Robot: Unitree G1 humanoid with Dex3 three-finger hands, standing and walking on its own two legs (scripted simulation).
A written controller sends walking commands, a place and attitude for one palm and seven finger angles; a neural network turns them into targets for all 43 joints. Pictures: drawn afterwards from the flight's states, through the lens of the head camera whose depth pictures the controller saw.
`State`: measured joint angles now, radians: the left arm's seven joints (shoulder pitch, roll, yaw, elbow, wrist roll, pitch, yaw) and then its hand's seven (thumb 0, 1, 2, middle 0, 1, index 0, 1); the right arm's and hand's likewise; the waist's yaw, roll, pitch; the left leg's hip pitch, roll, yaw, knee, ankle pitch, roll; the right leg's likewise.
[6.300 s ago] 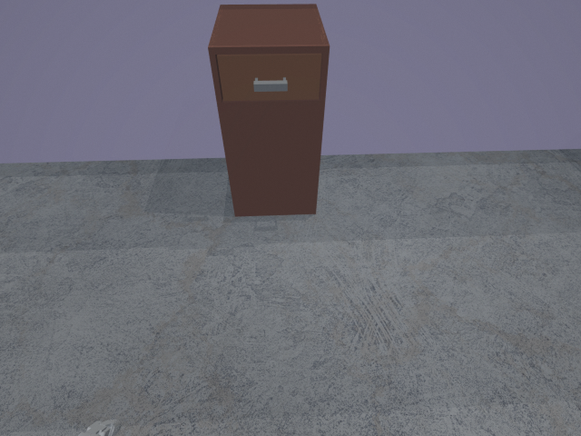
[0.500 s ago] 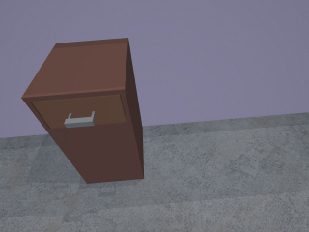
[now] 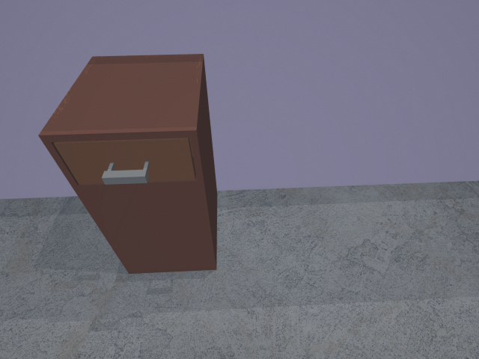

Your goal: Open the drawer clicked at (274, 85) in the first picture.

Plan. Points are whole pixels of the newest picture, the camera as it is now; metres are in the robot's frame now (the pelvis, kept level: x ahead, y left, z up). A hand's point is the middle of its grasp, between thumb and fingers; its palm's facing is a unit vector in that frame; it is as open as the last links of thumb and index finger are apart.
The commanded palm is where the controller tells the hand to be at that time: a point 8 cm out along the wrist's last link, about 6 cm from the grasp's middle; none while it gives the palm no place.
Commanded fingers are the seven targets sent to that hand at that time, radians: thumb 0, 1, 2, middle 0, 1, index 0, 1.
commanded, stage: look again from close up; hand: left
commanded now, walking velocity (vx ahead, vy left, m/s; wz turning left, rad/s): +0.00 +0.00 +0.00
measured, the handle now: (127, 171) +0.58 +0.35 -0.09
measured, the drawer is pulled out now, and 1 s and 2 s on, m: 0.00 0.00 0.00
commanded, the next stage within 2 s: shuffle to correct the standing spot in 0.54 s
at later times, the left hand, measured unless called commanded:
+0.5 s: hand out of the picture +0.02 +0.24 -0.17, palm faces +0.04 -0.98 -0.21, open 7.4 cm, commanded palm none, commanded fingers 0.00 0.90 0.90 -0.20 -0.30 -0.20 -0.30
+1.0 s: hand out of the picture +0.00 +0.23 -0.19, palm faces +0.18 -0.97 -0.17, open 7.4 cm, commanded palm none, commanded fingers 0.00 0.90 0.90 -0.20 -0.30 -0.20 -0.30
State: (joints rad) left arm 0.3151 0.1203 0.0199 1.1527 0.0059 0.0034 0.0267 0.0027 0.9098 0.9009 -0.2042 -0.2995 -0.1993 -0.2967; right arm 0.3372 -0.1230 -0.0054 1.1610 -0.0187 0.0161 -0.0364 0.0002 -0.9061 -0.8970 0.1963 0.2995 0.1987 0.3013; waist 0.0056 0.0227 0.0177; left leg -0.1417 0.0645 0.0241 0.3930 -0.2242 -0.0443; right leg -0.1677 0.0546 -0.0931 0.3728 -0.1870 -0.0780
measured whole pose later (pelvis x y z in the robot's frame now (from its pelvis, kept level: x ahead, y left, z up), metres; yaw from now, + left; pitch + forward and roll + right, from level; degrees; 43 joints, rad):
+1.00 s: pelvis +0.05 +0.07 -0.01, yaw +5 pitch +1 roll -1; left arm 0.38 0.14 0.05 1.07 0.04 -0.06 0.03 0.00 0.90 0.90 -0.21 -0.30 -0.20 -0.30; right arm 0.31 -0.17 -0.02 1.08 -0.02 0.01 0.00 0.00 -0.91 -0.90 0.20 0.30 0.20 0.30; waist 0.04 -0.02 0.04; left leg -0.39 0.00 0.04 0.89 -0.51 0.04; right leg -0.18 -0.08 -0.14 0.55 -0.37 0.02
